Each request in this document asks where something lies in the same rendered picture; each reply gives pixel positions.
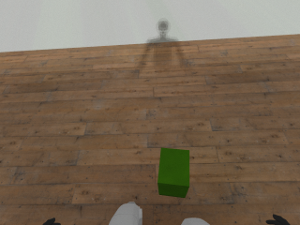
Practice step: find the left robot thigh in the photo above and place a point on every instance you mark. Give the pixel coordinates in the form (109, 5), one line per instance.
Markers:
(128, 214)

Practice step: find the robot right hand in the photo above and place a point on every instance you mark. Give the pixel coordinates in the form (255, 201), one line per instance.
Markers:
(279, 220)

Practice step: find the carton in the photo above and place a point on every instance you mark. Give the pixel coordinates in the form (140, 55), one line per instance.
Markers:
(173, 172)

